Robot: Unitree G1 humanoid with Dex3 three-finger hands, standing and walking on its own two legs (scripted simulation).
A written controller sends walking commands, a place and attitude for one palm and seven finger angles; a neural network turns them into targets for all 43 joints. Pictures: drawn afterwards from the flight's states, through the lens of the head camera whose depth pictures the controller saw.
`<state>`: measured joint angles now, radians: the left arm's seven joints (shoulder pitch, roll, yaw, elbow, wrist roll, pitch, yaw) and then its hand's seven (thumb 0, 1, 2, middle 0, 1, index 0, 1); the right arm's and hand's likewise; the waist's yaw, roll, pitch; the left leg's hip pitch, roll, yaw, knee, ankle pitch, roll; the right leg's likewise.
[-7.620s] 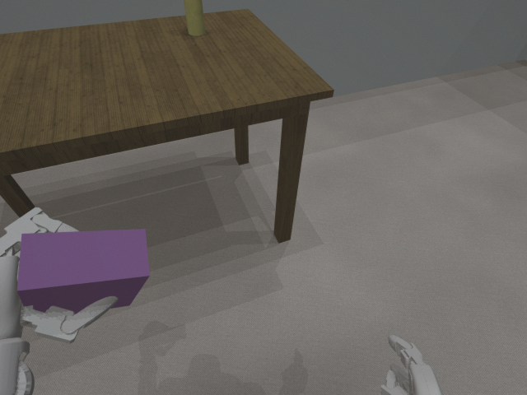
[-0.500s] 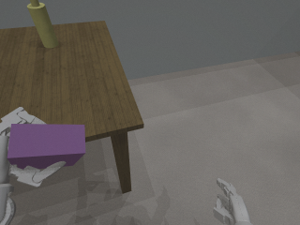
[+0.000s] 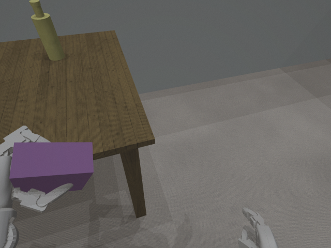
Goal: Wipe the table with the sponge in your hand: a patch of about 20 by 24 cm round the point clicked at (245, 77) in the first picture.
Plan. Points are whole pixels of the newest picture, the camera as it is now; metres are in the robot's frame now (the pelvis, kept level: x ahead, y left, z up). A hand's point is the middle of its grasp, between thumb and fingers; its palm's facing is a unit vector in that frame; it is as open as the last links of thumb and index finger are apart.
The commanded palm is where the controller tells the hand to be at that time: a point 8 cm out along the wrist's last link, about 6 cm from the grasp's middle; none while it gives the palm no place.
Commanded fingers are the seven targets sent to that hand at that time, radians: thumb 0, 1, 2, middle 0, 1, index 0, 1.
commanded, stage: look again from close up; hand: left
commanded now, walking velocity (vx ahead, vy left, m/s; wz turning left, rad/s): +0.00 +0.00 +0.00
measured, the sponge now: (64, 169) +0.22 +0.21 +0.14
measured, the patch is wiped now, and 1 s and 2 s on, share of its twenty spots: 0.00 0.00 0.00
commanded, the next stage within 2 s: shuffle to correct the standing spot in 0.18 s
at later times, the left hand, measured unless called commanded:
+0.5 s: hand (38, 173) +0.21 +0.25 +0.14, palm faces +0.37 -0.85 -0.37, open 9.7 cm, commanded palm +0.16 +0.29 +0.17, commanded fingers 0.00 0.10 1.30 -1.20 -1.60 -1.20 -1.60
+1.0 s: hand (51, 135) +0.28 +0.26 +0.16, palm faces +0.34 -0.83 -0.44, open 9.7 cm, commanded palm +0.22 +0.31 +0.17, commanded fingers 0.00 0.10 1.30 -1.20 -1.60 -1.20 -1.60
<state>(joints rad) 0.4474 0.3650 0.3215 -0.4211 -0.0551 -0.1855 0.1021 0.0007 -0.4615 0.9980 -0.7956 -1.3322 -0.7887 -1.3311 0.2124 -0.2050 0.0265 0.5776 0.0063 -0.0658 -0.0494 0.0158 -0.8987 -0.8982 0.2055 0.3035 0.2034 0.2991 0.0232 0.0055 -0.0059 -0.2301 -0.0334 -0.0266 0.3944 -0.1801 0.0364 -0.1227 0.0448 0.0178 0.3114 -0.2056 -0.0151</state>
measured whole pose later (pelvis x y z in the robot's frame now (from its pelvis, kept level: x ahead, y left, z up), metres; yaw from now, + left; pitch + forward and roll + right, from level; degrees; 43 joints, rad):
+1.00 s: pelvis +0.06 +0.03 -0.03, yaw +0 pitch +1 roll -2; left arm 0.45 0.41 0.37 -0.49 -0.04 -0.26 0.11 0.00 -0.46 1.00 -0.80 -1.33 -0.79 -1.33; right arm 0.25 -0.20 0.00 0.58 0.01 -0.06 0.00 0.01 -0.90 -0.90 0.21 0.30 0.20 0.30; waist -0.02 0.03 0.01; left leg -0.38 -0.06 0.01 0.91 -0.42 0.04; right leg -0.23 -0.01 -0.07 0.64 -0.42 -0.01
